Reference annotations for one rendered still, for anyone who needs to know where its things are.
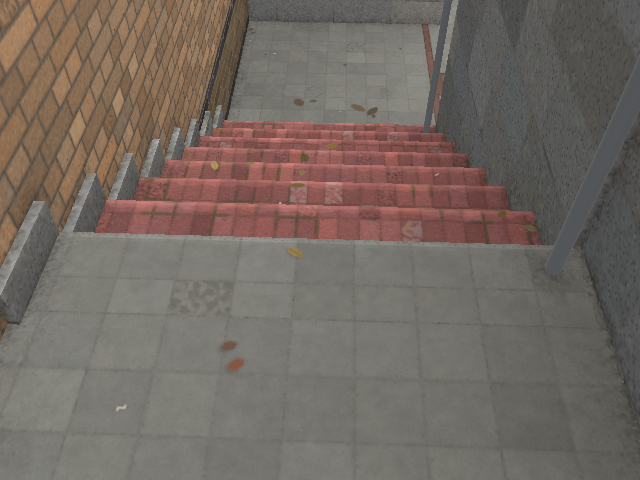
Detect stairs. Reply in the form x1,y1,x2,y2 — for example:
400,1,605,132
94,120,542,245

